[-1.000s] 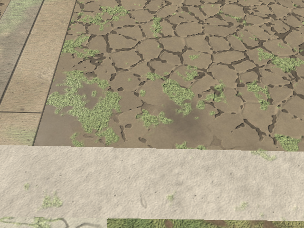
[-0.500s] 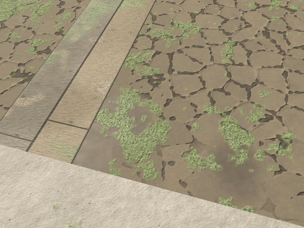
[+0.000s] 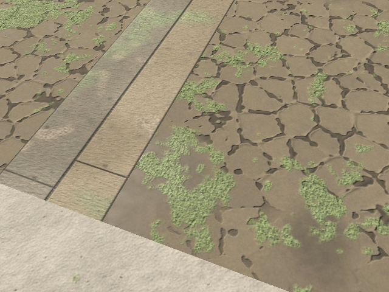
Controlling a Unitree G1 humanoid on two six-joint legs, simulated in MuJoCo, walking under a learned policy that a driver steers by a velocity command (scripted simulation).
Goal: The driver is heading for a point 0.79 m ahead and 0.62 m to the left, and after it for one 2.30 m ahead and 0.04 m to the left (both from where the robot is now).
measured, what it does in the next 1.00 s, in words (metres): walks ahead, turning left: left foot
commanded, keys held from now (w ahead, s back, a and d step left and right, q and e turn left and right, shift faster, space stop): q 0.14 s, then w+q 0.86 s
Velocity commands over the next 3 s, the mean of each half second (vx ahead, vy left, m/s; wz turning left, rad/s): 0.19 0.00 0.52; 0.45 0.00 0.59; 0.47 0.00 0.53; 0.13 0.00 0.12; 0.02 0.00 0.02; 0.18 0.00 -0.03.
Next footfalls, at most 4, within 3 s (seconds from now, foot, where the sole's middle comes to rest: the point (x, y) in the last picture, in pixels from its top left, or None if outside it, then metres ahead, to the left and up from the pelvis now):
0.60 left None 0.12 0.20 -0.77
1.10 right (144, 275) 0.52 0.21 -0.77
1.58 left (31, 280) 0.50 0.58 -0.77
1.90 right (92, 233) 0.67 0.41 -0.77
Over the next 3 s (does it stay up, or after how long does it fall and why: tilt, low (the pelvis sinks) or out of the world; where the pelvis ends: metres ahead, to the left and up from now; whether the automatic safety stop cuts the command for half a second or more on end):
stays up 0.61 0.51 0.00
